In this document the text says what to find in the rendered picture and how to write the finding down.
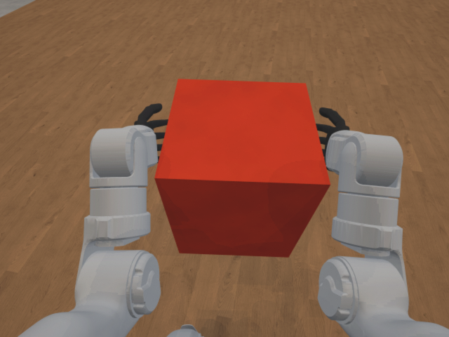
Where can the right robot forearm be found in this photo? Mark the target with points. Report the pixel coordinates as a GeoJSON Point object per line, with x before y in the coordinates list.
{"type": "Point", "coordinates": [369, 168]}

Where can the right robot hand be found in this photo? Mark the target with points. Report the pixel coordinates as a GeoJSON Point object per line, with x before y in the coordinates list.
{"type": "Point", "coordinates": [336, 119]}

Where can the left robot forearm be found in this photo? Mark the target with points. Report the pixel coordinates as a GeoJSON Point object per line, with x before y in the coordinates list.
{"type": "Point", "coordinates": [119, 159]}

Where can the robot left shin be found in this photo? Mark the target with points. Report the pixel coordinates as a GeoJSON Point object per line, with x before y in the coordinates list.
{"type": "Point", "coordinates": [188, 326]}

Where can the carton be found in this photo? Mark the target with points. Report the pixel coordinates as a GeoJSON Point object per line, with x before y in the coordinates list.
{"type": "Point", "coordinates": [241, 169]}

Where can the left robot hand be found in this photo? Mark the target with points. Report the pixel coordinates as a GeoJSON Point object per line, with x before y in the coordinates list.
{"type": "Point", "coordinates": [144, 117]}

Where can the right robot upper arm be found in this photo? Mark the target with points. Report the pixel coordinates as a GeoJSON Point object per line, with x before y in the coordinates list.
{"type": "Point", "coordinates": [367, 297]}

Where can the left robot upper arm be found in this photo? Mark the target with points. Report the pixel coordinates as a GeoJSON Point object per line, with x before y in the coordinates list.
{"type": "Point", "coordinates": [114, 290]}

